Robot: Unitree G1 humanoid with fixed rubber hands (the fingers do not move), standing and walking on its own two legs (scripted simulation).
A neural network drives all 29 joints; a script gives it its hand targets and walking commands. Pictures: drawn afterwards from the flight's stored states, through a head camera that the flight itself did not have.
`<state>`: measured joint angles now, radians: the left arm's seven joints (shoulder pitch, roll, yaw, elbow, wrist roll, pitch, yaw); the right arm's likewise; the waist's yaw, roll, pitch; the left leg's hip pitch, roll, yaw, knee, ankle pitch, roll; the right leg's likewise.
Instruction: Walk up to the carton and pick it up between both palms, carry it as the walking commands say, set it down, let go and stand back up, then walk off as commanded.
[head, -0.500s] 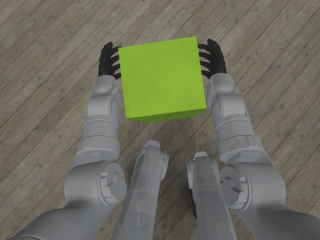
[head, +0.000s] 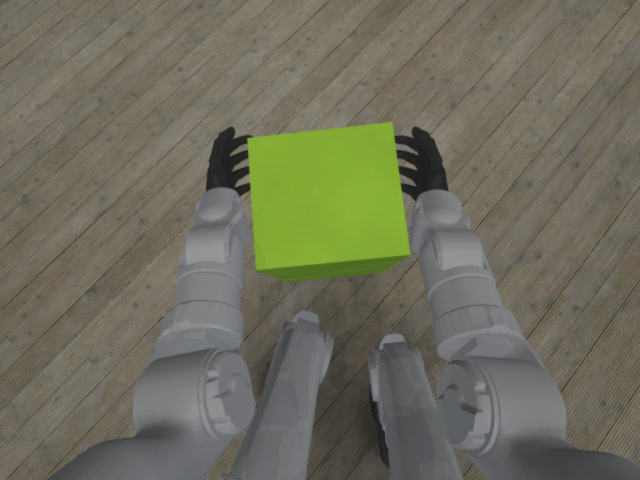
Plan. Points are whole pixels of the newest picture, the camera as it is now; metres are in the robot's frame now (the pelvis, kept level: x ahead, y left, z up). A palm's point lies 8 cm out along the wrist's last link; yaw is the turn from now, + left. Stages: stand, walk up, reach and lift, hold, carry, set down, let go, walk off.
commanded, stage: reach and lift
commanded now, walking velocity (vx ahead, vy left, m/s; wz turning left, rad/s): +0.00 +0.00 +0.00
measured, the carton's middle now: (329, 219) +0.43 +0.07 -0.14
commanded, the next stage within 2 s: none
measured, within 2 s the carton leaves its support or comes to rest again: neither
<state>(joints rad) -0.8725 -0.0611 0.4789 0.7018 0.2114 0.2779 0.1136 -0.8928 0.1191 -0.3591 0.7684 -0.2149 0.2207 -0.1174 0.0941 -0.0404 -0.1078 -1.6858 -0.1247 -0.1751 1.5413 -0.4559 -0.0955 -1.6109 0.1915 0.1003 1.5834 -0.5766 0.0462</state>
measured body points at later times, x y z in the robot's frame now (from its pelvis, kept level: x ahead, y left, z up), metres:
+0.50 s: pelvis +0.02 +0.00 +0.07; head +0.20 +0.02 +0.48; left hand +0.42 +0.20 +0.00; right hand +0.45 -0.06 +0.00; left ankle +0.11 +0.14 -0.53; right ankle +0.07 -0.12 -0.53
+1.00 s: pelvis +0.03 +0.00 +0.13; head +0.18 +0.02 +0.56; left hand +0.40 +0.19 +0.08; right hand +0.43 -0.06 +0.07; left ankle +0.11 +0.14 -0.53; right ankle +0.07 -0.12 -0.53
